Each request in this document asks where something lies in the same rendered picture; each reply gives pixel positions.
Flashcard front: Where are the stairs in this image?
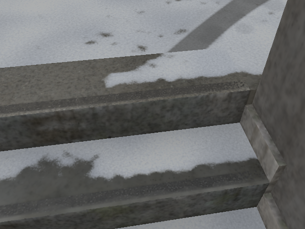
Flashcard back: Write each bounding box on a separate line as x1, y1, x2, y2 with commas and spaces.
0, 90, 270, 229

